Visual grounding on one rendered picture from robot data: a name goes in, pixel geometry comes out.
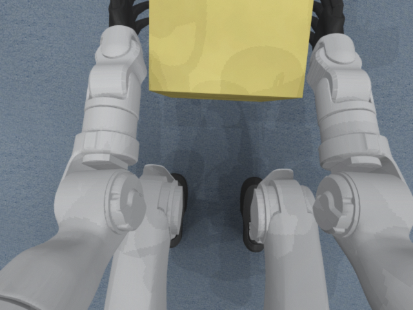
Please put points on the robot left foot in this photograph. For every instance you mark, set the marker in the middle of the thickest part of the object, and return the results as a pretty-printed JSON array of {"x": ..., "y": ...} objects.
[{"x": 181, "y": 182}]

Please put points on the robot left hand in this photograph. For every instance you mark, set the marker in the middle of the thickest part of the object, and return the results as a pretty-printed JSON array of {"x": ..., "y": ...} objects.
[{"x": 122, "y": 12}]

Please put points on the robot left upper arm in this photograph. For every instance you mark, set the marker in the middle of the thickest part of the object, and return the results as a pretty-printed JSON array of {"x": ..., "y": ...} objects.
[{"x": 94, "y": 209}]

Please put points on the robot right hand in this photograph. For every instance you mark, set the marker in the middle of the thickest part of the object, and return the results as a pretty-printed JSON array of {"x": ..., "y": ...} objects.
[{"x": 331, "y": 19}]

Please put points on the left robot forearm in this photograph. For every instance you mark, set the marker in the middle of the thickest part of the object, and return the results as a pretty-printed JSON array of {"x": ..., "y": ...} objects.
[{"x": 108, "y": 137}]

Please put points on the carton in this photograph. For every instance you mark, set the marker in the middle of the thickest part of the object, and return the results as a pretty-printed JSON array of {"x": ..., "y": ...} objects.
[{"x": 237, "y": 50}]

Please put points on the robot right upper arm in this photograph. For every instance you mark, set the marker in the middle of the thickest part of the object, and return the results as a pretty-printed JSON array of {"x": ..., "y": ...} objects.
[{"x": 370, "y": 215}]

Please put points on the right robot forearm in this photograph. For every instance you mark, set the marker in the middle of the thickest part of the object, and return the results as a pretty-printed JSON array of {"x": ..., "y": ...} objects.
[{"x": 346, "y": 114}]

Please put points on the left robot shin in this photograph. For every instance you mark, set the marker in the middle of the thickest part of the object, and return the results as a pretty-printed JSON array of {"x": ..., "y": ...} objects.
[{"x": 158, "y": 170}]

